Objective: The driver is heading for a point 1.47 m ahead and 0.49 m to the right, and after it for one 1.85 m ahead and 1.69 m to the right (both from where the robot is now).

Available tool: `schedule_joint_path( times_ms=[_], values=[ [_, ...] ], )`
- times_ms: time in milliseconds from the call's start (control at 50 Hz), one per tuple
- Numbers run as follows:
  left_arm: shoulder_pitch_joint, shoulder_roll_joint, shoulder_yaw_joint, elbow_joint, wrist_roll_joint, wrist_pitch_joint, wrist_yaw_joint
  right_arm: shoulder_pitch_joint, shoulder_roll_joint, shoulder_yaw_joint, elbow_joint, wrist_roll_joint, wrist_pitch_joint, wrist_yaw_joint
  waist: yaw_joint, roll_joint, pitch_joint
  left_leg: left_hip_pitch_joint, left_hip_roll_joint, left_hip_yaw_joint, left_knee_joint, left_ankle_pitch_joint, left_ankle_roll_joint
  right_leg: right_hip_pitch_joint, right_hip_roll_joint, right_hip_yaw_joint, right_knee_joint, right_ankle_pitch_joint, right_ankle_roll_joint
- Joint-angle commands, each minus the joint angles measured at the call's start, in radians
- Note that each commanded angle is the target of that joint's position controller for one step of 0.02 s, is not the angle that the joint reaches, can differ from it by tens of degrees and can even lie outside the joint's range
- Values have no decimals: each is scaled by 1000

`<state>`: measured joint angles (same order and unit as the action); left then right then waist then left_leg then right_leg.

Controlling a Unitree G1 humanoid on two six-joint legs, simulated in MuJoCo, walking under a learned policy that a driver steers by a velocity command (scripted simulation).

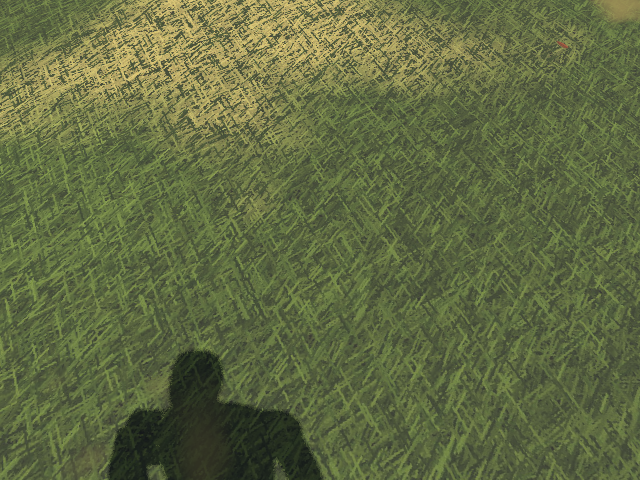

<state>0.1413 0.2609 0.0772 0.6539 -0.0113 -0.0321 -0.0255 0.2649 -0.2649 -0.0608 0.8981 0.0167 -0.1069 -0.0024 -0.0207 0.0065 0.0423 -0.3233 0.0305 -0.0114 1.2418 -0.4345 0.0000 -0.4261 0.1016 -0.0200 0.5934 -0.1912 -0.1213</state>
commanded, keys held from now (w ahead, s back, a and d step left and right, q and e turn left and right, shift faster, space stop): w+e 0.72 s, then w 0.28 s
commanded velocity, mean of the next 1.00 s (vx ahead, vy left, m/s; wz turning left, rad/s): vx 0.50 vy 0.00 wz -0.53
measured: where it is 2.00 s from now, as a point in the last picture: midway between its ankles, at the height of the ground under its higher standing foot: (455, 264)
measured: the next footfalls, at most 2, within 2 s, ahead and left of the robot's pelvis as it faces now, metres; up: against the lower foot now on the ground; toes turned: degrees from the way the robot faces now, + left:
left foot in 0.38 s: +0.40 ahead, +0.12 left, +0.00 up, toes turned -19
right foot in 0.90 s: +0.56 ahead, -0.24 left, +0.00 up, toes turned -31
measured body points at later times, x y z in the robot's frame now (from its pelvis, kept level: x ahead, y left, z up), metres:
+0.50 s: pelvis +0.28 +0.04 +0.01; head +0.30 +0.03 +0.46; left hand +0.41 +0.29 -0.11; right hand +0.39 -0.26 -0.08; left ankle +0.36 +0.13 -0.72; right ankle +0.13 -0.05 -0.64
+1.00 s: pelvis +0.50 -0.11 +0.01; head +0.53 -0.14 +0.45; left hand +0.80 +0.00 -0.07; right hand +0.38 -0.37 -0.13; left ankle +0.43 +0.10 -0.63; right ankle +0.52 -0.22 -0.72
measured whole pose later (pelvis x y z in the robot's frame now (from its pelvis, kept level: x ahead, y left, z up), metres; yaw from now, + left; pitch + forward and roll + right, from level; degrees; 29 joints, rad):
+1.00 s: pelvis +0.50 -0.11 +0.01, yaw -31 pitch +2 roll +1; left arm 0.11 0.27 0.05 0.63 -0.01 -0.05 -0.03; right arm 0.31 -0.30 -0.05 0.87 0.03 -0.08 0.01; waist -0.04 0.00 0.07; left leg -0.25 0.06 0.03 1.09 -0.48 0.01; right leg -0.43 0.03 -0.02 0.57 -0.17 -0.07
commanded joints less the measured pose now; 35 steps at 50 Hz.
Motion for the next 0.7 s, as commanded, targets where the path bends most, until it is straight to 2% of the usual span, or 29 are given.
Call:
schedule_joint_path(
  times_ms=[20, 40, 80, 140, 200, 240, 300, 340, 360, 380, 400, 420, 440, 460, 480, 500, 520, 540, 580, 640, 700],
  values=[
    [50, 124, 34, -48, 7, -27, 10, -37, -141, -36, -106, -13, -26, -4, 4, 10, -93, -351, 78, -94, -72, 113, 1, 337, -282, 462, -340, 186, -184],
    [37, 119, 32, -50, 10, -28, 10, -23, -141, -41, -110, -17, -7, -4, -17, -2, -88, -292, 84, -89, -110, 127, -12, 263, -263, 430, -355, 221, -175],
    [61, 129, 33, -37, 0, -35, 18, -44, -110, -38, -130, -32, 15, -6, -21, -10, -89, -260, 73, -63, -193, 186, -42, 185, -238, 365, -368, 289, -178],
    [138, 157, 41, -4, -6, -31, 42, -190, -79, -26, -186, -33, 17, -11, 29, -29, -55, -286, 41, -57, -406, 364, -68, 159, -201, 326, -372, 244, -151],
    [185, 155, 40, 20, -11, -22, 46, -292, -66, -16, -221, -24, 12, 2, 71, -65, -44, -223, -4, -61, -605, 514, -61, 146, -167, 318, -354, 142, -103],
    [217, 155, 40, 39, -16, -21, 44, -341, -75, -16, -244, -15, 8, 8, 88, -77, -36, -188, -24, -68, -665, 534, -57, 157, -178, 351, -340, 90, -91],
    [252, 143, 37, 58, -20, -17, 45, -376, -107, -22, -272, -7, -7, 19, 96, -93, -34, -181, -41, -92, -746, 456, -40, 260, -204, 434, -260, 63, -86],
    [244, 148, 40, 57, -17, -10, 50, -341, -126, -30, -273, -4, -23, 24, 72, -132, -44, -120, -49, -86, -778, 356, -16, 304, -218, 485, -196, 113, -77],
    [225, 140, 37, 51, -17, -7, 50, -268, -137, -37, -254, -4, -30, 21, 32, -146, -67, -26, -53, -69, -821, 355, 6, 301, -201, 487, -147, 150, -63],
    [206, 107, 25, 38, -12, -8, 48, -154, -170, -52, -233, -15, -36, 15, -24, -133, -147, 170, -1, -96, -825, 366, 49, 249, -156, 445, -13, 188, -30],
    [213, 50, 5, 18, 7, -13, 43, 13, -232, -68, -217, -28, -35, 8, -82, -4, -295, 457, 184, -276, -800, 340, 117, 99, -86, 341, 279, 10, 13],
    [354, 26, -6, 0, -31, -18, 45, 86, -274, -80, -180, -33, -21, 16, -18, 334, -397, 719, 384, -734, -894, 110, 276, -238, 18, 238, 545, -416, 71],
    [341, 134, 12, 32, -38, -14, 50, 45, -174, -58, -203, -11, -14, 21, -32, 208, -301, 659, 383, -755, -929, -66, 250, -345, -75, 248, 667, -377, 87],
    [233, 177, 24, 19, -28, -9, 50, 1, -120, -44, -214, -10, -7, 17, -56, 113, -174, 535, 334, -592, -942, -18, 206, -369, -104, 222, 690, -280, 97],
    [188, 165, 23, 12, -18, -5, 51, -44, -109, -36, -217, -18, -1, 16, -38, 44, -102, 415, 293, -475, -966, 103, 182, -335, -135, 193, 674, -209, 106],
    [151, 151, 26, -2, -7, -6, 48, -69, -92, -30, -208, -23, 2, 15, -24, 40, -51, 330, 259, -391, -989, 210, 176, -318, -161, 188, 629, -162, 110],
    [154, 132, 26, -7, -12, -4, 42, -72, -83, -25, -201, -30, 1, 13, -5, 71, -42, 280, 231, -317, -1010, 274, 162, -277, -185, 179, 602, -137, 108],
    [158, 111, 23, -9, -19, -1, 38, -71, -78, -25, -192, -29, -3, 14, 0, 93, -39, 257, 213, -263, -1031, 315, 161, -260, -196, 162, 580, -124, 109],
    [136, 81, 16, -26, -20, 5, 33, -59, -94, -31, -172, -20, -10, 16, 1, 95, -31, 246, 210, -184, -1059, 403, 178, -283, -210, 140, 543, -92, 115],
    [76, 73, 8, -55, -15, 6, 27, -46, -132, -42, -150, -19, -9, 12, -5, 71, -21, 267, 218, -87, -1083, 534, 192, -324, -222, 129, 419, 13, 130],
    [5, 64, -2, -68, -16, -5, 8, -44, -155, -44, -138, -16, 0, 8, -29, 63, -7, 274, 188, 27, -1092, 570, 168, -277, -214, 84, 243, 171, 124]
  ],
)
